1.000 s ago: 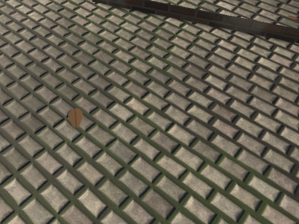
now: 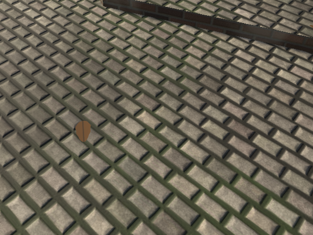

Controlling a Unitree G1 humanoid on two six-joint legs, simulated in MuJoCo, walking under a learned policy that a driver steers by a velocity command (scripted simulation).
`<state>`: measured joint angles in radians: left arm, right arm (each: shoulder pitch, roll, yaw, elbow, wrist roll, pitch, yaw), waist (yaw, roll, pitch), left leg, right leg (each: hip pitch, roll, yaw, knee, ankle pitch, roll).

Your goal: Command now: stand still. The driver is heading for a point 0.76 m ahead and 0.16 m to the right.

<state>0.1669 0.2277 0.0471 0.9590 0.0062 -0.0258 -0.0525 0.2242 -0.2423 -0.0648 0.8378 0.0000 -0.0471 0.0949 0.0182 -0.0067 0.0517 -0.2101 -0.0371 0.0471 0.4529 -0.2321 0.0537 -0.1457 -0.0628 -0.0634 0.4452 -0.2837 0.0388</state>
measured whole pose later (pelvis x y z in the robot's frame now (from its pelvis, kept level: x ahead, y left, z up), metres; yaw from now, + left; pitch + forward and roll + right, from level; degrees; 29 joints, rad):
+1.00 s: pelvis +0.17 -0.05 -0.04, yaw +0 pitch +1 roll -2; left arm 0.56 0.11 -0.02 1.04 -0.02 -0.13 0.02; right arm 0.06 -0.20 -0.01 0.78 0.01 -0.09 0.06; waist 0.10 0.06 0.00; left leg -0.62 0.06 -0.05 0.53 0.37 0.06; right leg 0.03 0.08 -0.07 0.51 -0.56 -0.05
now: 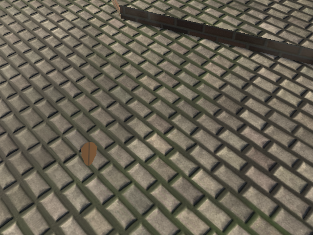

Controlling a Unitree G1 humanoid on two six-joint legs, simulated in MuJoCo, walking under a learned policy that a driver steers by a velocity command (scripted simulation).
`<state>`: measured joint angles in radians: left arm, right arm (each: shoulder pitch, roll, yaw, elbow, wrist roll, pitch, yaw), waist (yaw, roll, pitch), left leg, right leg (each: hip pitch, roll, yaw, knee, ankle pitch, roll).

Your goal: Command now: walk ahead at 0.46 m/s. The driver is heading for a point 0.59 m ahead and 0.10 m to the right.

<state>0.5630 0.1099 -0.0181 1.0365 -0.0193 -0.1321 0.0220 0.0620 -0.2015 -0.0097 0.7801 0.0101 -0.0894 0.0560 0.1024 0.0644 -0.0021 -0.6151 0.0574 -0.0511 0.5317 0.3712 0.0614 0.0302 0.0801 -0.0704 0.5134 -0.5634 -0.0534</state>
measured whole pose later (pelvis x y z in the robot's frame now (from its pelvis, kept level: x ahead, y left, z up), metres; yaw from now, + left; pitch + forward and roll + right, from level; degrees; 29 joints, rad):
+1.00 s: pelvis +0.48 -0.13 -0.08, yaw -14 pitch +2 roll -1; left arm 0.25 0.22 0.05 0.88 0.00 -0.05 0.03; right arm 0.05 -0.24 -0.04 0.95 0.00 -0.04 -0.01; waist 0.02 0.05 0.00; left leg -0.54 0.05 -0.04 0.59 -0.02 0.01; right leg -0.14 0.12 0.00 0.34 -0.23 -0.10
